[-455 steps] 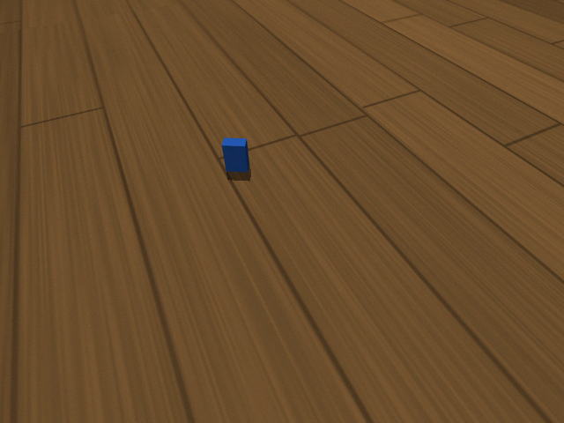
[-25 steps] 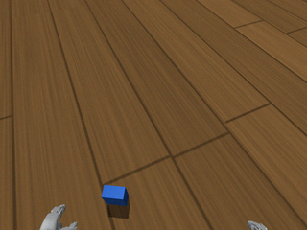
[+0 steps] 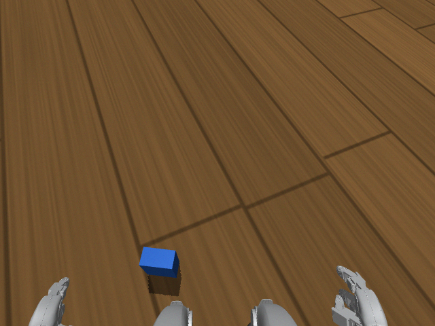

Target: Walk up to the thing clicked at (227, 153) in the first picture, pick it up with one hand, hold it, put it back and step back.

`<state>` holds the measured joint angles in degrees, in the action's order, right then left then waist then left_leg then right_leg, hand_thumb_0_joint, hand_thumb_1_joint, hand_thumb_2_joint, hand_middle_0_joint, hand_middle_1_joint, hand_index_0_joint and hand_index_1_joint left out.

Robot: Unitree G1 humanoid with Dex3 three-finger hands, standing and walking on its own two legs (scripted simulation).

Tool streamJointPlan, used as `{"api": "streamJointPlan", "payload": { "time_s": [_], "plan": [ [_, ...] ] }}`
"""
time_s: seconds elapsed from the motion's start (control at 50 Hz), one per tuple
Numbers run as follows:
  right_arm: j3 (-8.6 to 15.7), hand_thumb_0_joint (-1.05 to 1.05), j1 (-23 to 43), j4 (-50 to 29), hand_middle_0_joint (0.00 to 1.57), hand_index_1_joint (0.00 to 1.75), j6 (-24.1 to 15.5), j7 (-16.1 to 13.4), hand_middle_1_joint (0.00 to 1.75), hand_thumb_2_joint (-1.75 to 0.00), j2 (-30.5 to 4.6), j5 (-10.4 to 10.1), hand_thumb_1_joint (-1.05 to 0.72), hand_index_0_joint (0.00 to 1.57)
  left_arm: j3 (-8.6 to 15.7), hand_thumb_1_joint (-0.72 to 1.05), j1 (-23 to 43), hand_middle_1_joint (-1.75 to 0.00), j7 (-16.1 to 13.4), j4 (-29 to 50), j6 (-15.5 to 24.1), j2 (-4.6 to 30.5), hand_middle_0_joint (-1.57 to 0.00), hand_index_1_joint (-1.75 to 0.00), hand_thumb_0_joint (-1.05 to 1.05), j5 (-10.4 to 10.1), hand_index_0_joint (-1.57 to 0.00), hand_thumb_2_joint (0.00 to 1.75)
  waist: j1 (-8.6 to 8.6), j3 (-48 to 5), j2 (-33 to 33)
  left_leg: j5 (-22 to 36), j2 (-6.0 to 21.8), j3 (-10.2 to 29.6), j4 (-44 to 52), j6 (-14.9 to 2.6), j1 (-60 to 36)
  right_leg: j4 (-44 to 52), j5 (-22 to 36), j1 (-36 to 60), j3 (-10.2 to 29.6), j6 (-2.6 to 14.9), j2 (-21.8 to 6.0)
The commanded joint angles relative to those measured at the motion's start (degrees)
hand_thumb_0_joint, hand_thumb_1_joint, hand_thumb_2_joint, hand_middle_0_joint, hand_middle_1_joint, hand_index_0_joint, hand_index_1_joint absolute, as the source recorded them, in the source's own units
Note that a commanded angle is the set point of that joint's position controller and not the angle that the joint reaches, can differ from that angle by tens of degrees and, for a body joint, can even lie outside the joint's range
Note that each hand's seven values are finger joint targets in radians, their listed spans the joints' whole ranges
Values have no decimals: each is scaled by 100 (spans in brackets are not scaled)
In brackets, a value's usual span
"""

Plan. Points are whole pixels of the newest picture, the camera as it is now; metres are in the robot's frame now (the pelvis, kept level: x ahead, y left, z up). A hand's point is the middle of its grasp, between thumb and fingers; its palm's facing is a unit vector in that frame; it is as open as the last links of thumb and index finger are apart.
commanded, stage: go down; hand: left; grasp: from the side
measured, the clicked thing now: (160, 263) +0.36 +0.21 -0.62
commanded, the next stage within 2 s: none
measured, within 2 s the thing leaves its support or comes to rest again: neither
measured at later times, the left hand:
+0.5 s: hand (69, 311) +0.17 +0.32 -0.18, palm faces +0.15 -0.95 -0.27, open 17.4 cm
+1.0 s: hand (63, 282) +0.23 +0.38 -0.25, palm faces +0.21 -0.96 -0.20, open 17.5 cm
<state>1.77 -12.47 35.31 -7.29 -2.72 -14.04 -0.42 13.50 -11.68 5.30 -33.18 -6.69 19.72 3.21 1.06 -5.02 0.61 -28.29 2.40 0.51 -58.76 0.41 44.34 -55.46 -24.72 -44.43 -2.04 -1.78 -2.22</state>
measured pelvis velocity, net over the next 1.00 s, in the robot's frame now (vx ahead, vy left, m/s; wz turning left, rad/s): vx -0.07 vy -0.01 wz -0.02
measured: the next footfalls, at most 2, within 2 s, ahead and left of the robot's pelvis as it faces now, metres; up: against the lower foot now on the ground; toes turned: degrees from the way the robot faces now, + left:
none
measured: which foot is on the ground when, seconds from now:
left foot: down 0.00-1.00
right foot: down 0.00-1.00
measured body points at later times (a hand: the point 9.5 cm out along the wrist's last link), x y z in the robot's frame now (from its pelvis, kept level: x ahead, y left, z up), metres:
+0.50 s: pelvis -0.02 +0.00 -0.08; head +0.10 +0.03 +0.35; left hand +0.16 +0.37 -0.16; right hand +0.17 -0.26 -0.16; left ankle +0.00 +0.12 -0.67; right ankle +0.02 -0.14 -0.67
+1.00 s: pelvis -0.07 -0.01 -0.20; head +0.11 +0.04 +0.21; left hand +0.22 +0.43 -0.23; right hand +0.11 -0.27 -0.30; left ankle +0.00 +0.12 -0.68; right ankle +0.02 -0.14 -0.68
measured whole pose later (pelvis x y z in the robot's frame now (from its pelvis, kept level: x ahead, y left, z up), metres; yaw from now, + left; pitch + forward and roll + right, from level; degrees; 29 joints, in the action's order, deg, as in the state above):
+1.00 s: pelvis -0.07 -0.01 -0.20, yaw -1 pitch +31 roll -5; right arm -2.3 -7.3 37.3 -12.0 -3.6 -18.0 1.4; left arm 39.9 14.2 30.7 -51.8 18.1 39.0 -8.0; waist 2.0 -9.4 1.9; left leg -38.3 1.6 5.1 -106.3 1.2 99.7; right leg -101.9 -34.5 -98.8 -3.4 -0.9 -2.9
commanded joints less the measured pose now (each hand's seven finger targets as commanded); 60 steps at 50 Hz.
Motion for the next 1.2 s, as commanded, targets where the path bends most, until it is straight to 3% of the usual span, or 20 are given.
{"api": "streamJointPlan", "payload": {
  "time_s": [0.0,0.1,0.14,0.22,0.28,0.36,0.44,0.52,0.54,0.56,0.58,0.64,0.72,0.76,0.84,0.86,0.9,0.94,1.08,1.18],
  "plan": [
    [308,0,-81,-836,20,30,-388,-160,30,-89,-924,-49,-87,20,515,-54,-203,-4,-112,1307,-131,1295,-7,-5,0,-69,-7,2,42,-1352,-622,1613,-90,118,820,15,-758,413,1071,614,-64,268,210],
    [258,0,3,-963,20,30,-496,-213,30,-90,-855,-7,-88,20,656,-51,-254,-5,-36,1495,-268,1297,-7,-5,0,-160,-7,4,70,-1247,-531,1572,-104,115,467,-24,-309,184,998,310,-90,267,205],
    [261,0,-117,-935,20,30,-538,-229,30,-90,-827,17,-90,20,695,-51,-563,-5,50,1352,-261,1222,-7,-5,0,-201,-7,3,97,-1406,-451,1779,-134,50,255,-47,-204,85,1255,365,-68,260,181],
    [279,0,-59,-998,20,30,-625,-210,30,-90,-863,50,-91,20,932,-52,-537,-3,286,1463,-34,1412,-8,-3,0,-317,-8,0,22,-1561,-555,2088,-128,94,-55,-29,15,-324,1422,78,-81,281,166],
    [294,0,-34,-993,20,30,-690,-166,30,-91,-873,74,-93,20,1104,-53,-573,-4,467,1401,214,1518,-9,-4,0,-386,-9,0,-38,-1550,-644,1876,-129,128,-248,-21,339,-635,1159,-336,-86,296,160],
    [300,0,36,-998,20,30,-753,-122,30,-91,-953,76,-94,20,1354,-55,199,-4,703,1195,680,1755,-9,-4,0,-500,-9,0,60,-1588,-594,1301,-150,153,-685,-58,948,-1057,743,-977,-39,296,130],
    [301,0,122,-856,20,30,-861,-105,30,-91,-1103,86,-94,20,1827,-61,1077,-5,1100,603,1547,2247,-9,-5,0,-754,-10,0,62,-1943,-539,647,-185,207,-1459,-101,1843,-1839,201,-1973,13,287,123],
    [292,0,80,-807,20,30,-856,-145,30,-90,-1224,95,-91,20,1986,-61,1376,-11,1560,449,2143,2496,-8,-10,0,-932,-9,4,-67,-2559,-815,194,-189,269,-1762,-63,2109,-2216,-177,-2327,161,301,52],
    [299,0,114,-789,20,30,-839,-151,30,-90,-1306,96,-90,20,2105,-61,1487,-12,1646,398,2201,2716,-8,-11,0,-963,-9,3,-120,-2648,-947,17,-176,332,-1778,-40,2114,-2348,-336,-2494,141,304,61],
    [308,0,68,-730,20,30,-814,-159,30,-90,-1366,95,-90,20,2268,-61,1520,-12,1712,285,2231,2863,-8,-11,0,-982,-9,4,-208,-2864,-974,138,-149,366,-1809,-14,2007,-2442,-254,-2535,131,315,62],
    [289,0,106,-699,20,30,-801,-160,30,-90,-1398,85,-89,20,2223,-61,1541,-12,1792,103,2254,2785,-8,-11,0,-1013,-9,4,-169,-2899,-1011,172,-146,398,-1884,-3,2048,-2605,-193,-2762,65,323,86],
    [184,0,64,-635,20,30,-761,-162,30,-90,-1437,71,-91,20,2696,-61,1745,-12,1925,-30,2333,3246,-8,-12,0,-1143,-9,5,-333,-3543,-975,968,-189,345,-2302,-47,2072,-2879,383,-2762,5,353,90],
    [166,0,146,-520,20,30,-700,-179,30,-90,-1448,75,-90,20,2893,-61,1859,-12,2064,-420,2374,3397,-8,-11,0,-1192,-9,4,-316,-3374,-671,610,-231,275,-2557,-111,2734,-3000,125,-2817,39,351,113],
    [157,0,147,-473,20,30,-695,-192,30,-90,-1428,82,-90,20,3009,-61,2162,-12,2149,-532,2423,3510,-8,-11,0,-1245,-9,4,-225,-3254,-487,407,-255,184,-2820,-152,3292,-3008,-17,-2782,142,313,89],
    [120,0,161,-384,20,30,-702,-196,30,-90,-1476,102,-90,20,3080,-61,2770,-12,2337,-817,2633,3783,-8,-11,0,-1264,-9,4,-77,-3133,-464,46,-236,147,-3136,-189,3740,-3176,-335,-3120,183,303,100],
    [97,0,200,-396,20,30,-708,-193,30,-90,-1460,112,-91,20,3051,-61,3012,-11,2398,-782,2706,3853,-8,-10,0,-1261,-9,3,-23,-3037,-514,-300,-233,149,-3183,-203,3935,-3187,-638,-3274,215,296,93],
    [70,0,206,-388,20,30,-740,-187,30,-90,-1475,115,-90,20,3083,-59,3280,-11,2490,-898,2807,3958,-8,-9,0,-1288,-9,3,-4,-2931,-582,-726,-211,185,-3186,-205,4100,-3238,-1004,-3522,214,288,104],
    [38,0,176,-349,20,30,-748,-189,30,-90,-1551,121,-90,20,3112,-59,3407,-9,2603,-976,2872,4066,-7,-8,0,-1282,-8,2,-21,-3076,-884,-781,-177,314,-3155,-159,3862,-3506,-964,-3887,67,320,128],
    [-35,0,145,-275,20,30,-704,-205,30,-90,-1749,115,-91,20,3356,-60,3519,-7,2817,-981,2906,4447,-7,-6,0,-1366,-8,1,-211,-3437,-1405,-699,-120,527,-3189,-79,3526,-4105,-742,-4478,-194,362,147],
    [-81,0,136,-193,20,30,-662,-197,30,-90,-1771,117,-92,20,3533,-59,3422,-6,2882,-1117,2856,4508,-6,-5,0,-1460,-7,1,-214,-3521,-1337,-93,-146,520,-3557,-64,3660,-4419,-402,-4638,-231,383,121]
  ]
}}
